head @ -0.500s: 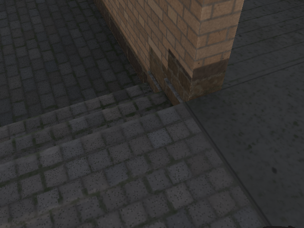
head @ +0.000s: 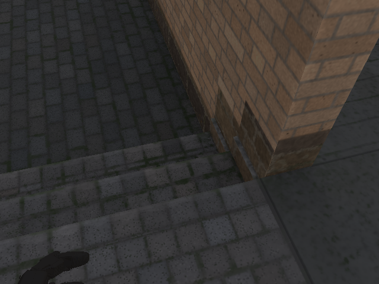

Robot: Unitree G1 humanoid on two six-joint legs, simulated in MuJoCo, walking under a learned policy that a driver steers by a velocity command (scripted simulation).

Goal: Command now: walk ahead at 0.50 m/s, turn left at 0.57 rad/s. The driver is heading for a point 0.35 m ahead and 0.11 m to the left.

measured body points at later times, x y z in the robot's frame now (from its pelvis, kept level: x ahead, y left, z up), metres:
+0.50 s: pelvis +0.23 +0.01 -0.01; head +0.27 +0.03 +0.44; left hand +0.18 +0.30 -0.14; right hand +0.51 -0.16 -0.08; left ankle +0.34 +0.16 -0.73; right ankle +0.16 -0.14 -0.74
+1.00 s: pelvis +0.31 +0.03 -0.01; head +0.32 +0.02 +0.44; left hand +0.31 +0.30 -0.13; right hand +0.49 -0.18 -0.13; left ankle +0.33 +0.15 -0.74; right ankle +0.35 -0.10 -0.74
